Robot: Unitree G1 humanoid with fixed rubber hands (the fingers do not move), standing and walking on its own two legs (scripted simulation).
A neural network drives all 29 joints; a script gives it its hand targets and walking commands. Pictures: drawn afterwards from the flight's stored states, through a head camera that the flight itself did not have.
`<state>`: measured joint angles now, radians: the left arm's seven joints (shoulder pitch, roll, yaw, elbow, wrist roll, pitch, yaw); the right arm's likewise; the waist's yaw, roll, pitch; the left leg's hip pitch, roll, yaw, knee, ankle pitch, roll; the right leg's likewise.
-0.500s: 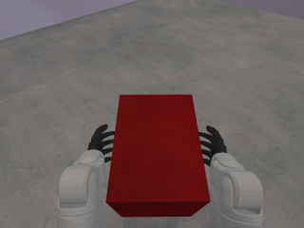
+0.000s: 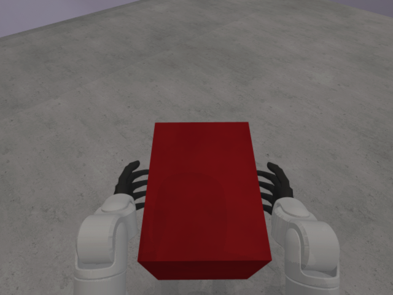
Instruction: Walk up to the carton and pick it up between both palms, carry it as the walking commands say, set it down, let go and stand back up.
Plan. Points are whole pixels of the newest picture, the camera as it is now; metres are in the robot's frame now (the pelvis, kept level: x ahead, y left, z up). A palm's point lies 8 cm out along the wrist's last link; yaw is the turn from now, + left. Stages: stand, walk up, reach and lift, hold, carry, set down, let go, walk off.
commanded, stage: carry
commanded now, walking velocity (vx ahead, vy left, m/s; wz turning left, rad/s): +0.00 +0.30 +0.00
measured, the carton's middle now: (202, 202) +0.30 +0.01 +0.03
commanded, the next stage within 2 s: none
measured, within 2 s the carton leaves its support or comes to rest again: neither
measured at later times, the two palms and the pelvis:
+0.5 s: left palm (72, 204) +0.25 +0.23 +0.10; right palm (231, 201) +0.27 -0.05 +0.09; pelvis -0.01 +0.07 +0.00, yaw +5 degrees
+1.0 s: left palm out of the picture +0.18 +0.34 +0.10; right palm (164, 226) +0.22 +0.07 +0.09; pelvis -0.06 +0.17 +0.00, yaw +7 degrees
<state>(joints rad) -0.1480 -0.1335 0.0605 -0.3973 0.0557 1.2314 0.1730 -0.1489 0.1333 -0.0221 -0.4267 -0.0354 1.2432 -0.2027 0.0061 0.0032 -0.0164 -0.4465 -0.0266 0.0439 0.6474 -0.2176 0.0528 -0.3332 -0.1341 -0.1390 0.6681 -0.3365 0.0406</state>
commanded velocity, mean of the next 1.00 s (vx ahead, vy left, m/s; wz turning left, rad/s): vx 0.00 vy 0.30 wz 0.00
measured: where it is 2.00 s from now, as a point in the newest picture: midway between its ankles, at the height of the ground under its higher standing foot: outside the picture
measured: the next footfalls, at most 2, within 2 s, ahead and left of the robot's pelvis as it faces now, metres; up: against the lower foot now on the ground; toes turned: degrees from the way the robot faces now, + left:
right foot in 0.24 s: +0.03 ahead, -0.10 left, +0.00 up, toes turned -8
left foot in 0.56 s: +0.07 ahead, +0.23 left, +0.00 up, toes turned +9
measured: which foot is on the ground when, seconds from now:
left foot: down 0.00-0.26, up 0.28-0.54, down 0.56-0.84, up 0.86-1.00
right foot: down 0.00-0.00, up 0.02-0.22, down 0.24-0.56, up 0.58-0.82, down 0.84-1.00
